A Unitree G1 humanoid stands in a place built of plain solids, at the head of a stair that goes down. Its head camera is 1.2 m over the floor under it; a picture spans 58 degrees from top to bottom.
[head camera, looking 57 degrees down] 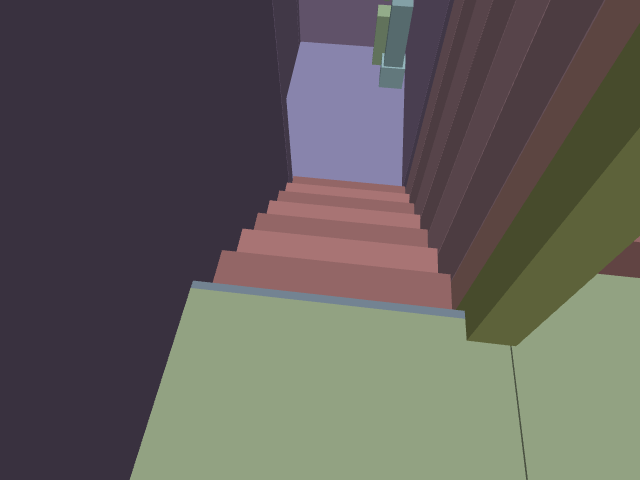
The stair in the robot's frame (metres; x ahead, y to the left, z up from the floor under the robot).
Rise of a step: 0.19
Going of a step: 0.23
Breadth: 0.85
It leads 7 degrees to the right of straight ahead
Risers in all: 8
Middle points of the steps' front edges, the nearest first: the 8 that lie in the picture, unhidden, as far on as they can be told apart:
0.58 -0.03 0.00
0.80 -0.05 -0.18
1.03 -0.08 -0.37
1.26 -0.11 -0.56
1.48 -0.14 -0.74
1.71 -0.16 -0.93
1.93 -0.19 -1.11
2.16 -0.22 -1.30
